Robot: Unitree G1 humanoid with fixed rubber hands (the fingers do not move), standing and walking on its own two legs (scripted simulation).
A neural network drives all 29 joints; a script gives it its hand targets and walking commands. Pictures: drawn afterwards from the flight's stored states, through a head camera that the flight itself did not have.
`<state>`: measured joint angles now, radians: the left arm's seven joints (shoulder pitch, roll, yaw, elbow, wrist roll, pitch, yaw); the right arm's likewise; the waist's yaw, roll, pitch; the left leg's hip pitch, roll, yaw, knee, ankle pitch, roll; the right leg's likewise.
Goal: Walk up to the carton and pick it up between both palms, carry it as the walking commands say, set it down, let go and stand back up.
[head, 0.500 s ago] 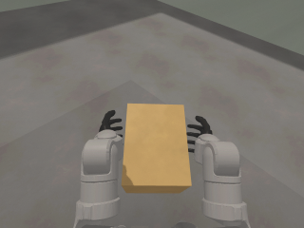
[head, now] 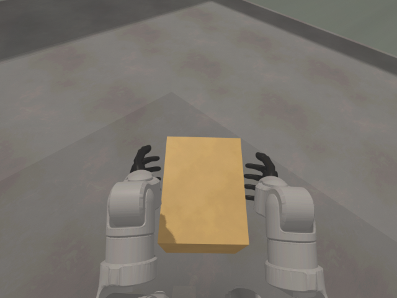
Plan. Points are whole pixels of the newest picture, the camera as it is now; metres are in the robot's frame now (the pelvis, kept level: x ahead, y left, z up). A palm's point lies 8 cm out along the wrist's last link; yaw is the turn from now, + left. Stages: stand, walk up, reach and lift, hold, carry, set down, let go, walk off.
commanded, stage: carry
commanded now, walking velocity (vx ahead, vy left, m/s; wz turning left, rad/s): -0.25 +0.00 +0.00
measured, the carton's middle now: (202, 196) +0.34 +0.00 +0.01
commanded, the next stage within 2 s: none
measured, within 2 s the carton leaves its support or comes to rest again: neither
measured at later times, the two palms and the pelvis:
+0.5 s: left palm (124, 274) +0.16 +0.12 +0.11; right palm (293, 291) +0.14 -0.11 +0.10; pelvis -0.17 +0.01 +0.00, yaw +0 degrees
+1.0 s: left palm out of the picture -0.02 +0.11 +0.12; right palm out of the picture -0.04 -0.12 +0.10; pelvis -0.35 +0.01 +0.00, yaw -1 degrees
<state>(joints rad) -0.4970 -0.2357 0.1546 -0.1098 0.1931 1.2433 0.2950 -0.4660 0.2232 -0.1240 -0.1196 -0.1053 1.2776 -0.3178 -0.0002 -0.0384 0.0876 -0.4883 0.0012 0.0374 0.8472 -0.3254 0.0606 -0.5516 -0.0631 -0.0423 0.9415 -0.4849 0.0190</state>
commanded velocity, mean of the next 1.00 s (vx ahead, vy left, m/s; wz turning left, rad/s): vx -0.25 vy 0.00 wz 0.00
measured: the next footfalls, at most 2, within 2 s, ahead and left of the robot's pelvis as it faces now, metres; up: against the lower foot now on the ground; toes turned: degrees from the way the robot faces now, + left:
right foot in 0.24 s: -0.06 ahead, -0.15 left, +0.00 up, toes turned -5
left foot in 0.46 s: -0.08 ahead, +0.10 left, +0.00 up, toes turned +3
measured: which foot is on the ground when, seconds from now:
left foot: down 0.00-0.26, up 0.28-0.44, down 0.46-0.84, up 0.86-1.00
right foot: up 0.00-0.22, down 0.24-0.50, up 0.52-0.80, down 0.82-1.00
